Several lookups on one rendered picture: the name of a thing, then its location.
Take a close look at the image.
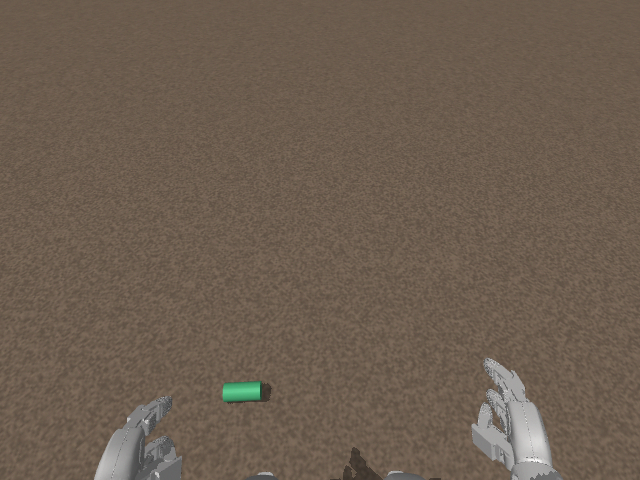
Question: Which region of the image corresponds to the left robot hand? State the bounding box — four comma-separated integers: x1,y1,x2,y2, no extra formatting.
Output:
94,396,182,480

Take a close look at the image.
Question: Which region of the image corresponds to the right robot arm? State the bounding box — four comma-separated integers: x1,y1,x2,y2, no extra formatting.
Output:
510,462,563,480

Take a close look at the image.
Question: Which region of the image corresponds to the can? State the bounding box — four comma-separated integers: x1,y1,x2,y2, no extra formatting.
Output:
223,381,262,402

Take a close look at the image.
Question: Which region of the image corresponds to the right robot hand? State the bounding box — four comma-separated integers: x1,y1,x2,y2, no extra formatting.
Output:
471,358,553,471

